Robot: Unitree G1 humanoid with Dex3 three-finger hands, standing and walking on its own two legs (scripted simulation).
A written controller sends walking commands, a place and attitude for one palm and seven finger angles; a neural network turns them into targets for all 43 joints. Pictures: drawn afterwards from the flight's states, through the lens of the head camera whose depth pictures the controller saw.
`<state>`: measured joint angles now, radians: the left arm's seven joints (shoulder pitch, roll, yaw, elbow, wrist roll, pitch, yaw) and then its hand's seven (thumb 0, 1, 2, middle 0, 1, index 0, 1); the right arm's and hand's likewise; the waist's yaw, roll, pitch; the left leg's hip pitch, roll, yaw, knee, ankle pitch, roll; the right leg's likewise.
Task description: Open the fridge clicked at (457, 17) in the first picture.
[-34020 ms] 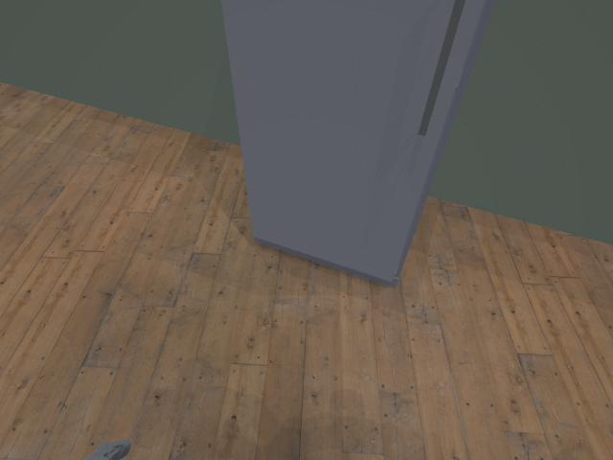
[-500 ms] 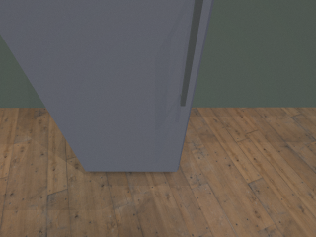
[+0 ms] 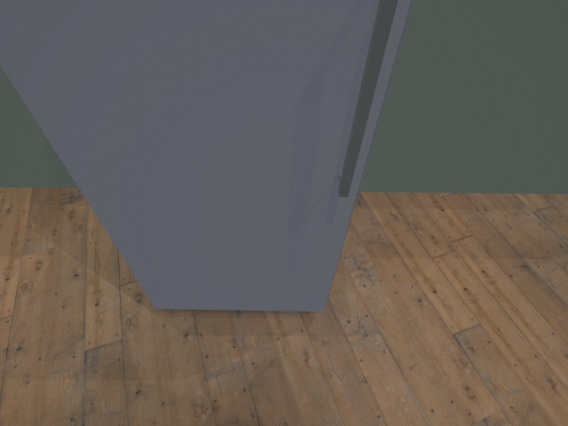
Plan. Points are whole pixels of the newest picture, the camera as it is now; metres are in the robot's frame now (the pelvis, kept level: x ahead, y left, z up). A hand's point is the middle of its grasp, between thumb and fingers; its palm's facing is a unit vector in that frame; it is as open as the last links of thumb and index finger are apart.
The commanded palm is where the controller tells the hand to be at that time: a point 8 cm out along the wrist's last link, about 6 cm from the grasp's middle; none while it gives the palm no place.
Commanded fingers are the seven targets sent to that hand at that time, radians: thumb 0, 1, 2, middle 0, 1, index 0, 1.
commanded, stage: come to a stop and stand still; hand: right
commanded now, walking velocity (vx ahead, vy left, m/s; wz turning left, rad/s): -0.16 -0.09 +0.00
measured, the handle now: (361, 102) +0.54 -0.07 +0.18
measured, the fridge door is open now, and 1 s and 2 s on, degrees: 1 1 1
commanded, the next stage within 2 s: none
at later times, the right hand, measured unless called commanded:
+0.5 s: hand out of the picture +0.05 -0.20 -0.16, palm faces +0.01 +0.97 -0.23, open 7.3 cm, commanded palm none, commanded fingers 0.00 -0.90 -0.90 0.20 0.30 0.20 0.30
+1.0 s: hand out of the picture +0.00 -0.21 -0.16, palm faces +0.01 +0.97 -0.25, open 7.4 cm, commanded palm none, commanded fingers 0.00 -0.90 -0.90 0.20 0.30 0.20 0.30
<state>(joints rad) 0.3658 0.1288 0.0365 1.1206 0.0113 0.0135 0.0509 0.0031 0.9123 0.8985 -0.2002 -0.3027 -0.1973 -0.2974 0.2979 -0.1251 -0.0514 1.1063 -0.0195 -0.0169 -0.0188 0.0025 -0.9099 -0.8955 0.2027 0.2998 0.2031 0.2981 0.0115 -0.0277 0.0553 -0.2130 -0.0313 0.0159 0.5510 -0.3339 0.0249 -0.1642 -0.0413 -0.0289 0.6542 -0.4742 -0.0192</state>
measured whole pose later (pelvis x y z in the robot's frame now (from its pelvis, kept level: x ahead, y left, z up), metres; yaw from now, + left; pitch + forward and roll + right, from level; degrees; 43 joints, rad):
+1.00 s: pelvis -0.03 -0.01 +0.01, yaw +0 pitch -2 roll +0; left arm 0.29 0.22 0.03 1.05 0.02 -0.03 0.03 0.01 0.91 0.90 -0.20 -0.30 -0.20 -0.30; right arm 0.25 -0.21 -0.02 1.06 -0.02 -0.02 -0.02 0.00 -0.90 -0.89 0.21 0.30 0.21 0.30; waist 0.02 -0.02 0.04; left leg -0.20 0.01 0.01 0.49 -0.25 0.01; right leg -0.19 0.00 -0.05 0.47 -0.24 -0.02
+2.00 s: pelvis -0.09 -0.04 +0.01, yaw -1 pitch -3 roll +1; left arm 0.28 0.22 0.03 1.07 0.01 0.01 0.00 0.01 0.91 0.90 -0.20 -0.30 -0.20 -0.30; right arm 0.33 -0.22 0.00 1.05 -0.03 0.01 -0.02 0.00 -0.91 -0.90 0.21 0.30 0.21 0.30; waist 0.00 0.01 0.01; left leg -0.25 0.03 0.00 0.46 -0.20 -0.02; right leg -0.27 0.03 -0.05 0.47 -0.17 -0.06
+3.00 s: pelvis -0.05 -0.02 +0.01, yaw +0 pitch -2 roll +0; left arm 0.27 0.16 0.01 1.13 0.00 0.00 0.01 0.00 0.91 0.90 -0.20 -0.30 -0.20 -0.30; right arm 0.29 -0.16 0.01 1.08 -0.01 -0.01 -0.04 0.00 -0.91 -0.90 0.20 0.30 0.20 0.30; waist 0.01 0.00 0.02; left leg -0.18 0.00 -0.02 0.40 -0.19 -0.01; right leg -0.18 0.01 -0.06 0.41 -0.19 -0.03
